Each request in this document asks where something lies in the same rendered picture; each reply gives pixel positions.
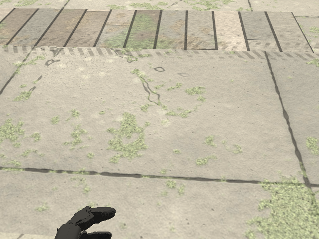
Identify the left robot hand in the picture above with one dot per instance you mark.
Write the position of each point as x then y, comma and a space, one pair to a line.
76, 227

